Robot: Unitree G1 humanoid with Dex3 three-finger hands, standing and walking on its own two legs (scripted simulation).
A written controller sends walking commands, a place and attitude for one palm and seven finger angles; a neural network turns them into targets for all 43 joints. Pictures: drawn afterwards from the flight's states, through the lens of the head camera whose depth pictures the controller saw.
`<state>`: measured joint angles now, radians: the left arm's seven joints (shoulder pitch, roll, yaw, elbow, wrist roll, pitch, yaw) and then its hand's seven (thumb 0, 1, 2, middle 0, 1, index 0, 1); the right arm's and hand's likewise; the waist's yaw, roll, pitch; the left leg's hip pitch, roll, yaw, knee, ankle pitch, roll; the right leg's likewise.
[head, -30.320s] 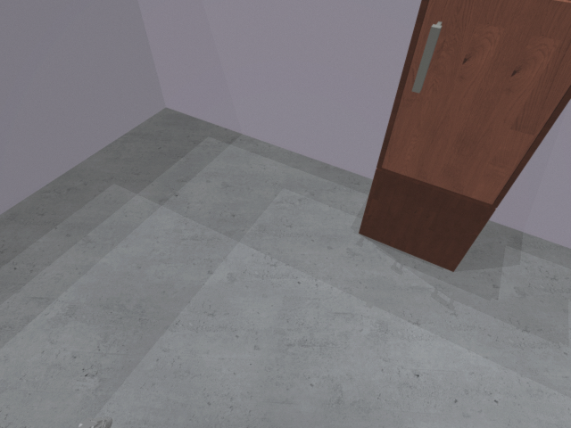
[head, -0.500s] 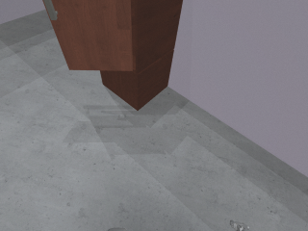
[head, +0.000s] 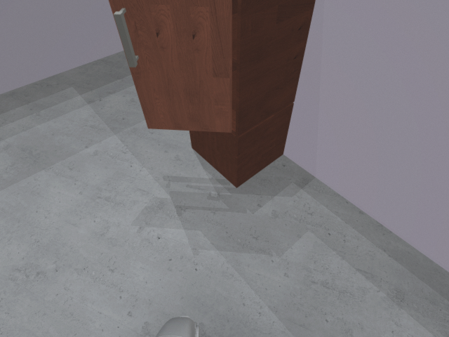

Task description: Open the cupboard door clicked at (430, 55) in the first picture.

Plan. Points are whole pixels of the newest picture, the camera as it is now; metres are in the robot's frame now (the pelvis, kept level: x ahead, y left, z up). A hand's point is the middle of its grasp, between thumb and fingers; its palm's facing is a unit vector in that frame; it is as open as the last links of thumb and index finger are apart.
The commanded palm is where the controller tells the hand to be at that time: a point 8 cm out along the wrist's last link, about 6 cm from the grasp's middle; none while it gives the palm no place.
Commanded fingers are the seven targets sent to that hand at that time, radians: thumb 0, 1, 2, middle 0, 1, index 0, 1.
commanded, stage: take the last steps up to it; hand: left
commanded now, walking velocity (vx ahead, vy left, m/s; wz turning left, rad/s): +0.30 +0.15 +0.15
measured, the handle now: (128, 38) +0.97 +0.38 +0.07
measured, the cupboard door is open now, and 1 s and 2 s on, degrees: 44 44 44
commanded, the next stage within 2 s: come to a stop and stand still in 0.90 s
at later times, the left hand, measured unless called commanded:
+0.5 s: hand (96, 309) +0.20 +0.30 -0.17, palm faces +0.09 -0.97 -0.20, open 7.4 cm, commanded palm none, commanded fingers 0.00 0.90 0.90 -0.20 -0.30 -0.20 -0.30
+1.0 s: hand (114, 252) +0.33 +0.30 -0.17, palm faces +0.08 -0.98 -0.20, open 7.2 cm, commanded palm none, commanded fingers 0.00 0.90 0.90 -0.20 -0.30 -0.20 -0.30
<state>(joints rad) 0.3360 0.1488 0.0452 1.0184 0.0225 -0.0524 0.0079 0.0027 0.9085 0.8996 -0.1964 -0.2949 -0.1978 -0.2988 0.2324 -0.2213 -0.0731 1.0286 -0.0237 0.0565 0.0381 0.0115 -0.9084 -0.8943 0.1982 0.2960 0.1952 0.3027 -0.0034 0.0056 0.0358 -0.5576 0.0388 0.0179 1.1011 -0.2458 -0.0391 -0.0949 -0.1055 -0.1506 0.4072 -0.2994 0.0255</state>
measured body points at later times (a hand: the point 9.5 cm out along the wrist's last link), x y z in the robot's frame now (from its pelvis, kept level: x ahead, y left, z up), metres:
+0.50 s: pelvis +0.15 +0.11 +0.00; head +0.17 +0.11 +0.44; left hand +0.20 +0.35 -0.15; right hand +0.20 -0.13 -0.16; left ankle +0.15 +0.19 -0.74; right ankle +0.20 +0.00 -0.68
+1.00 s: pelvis +0.33 +0.12 +0.00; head +0.35 +0.12 +0.45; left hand +0.33 +0.35 -0.16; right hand +0.36 -0.12 -0.15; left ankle +0.40 +0.26 -0.71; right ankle +0.29 +0.01 -0.74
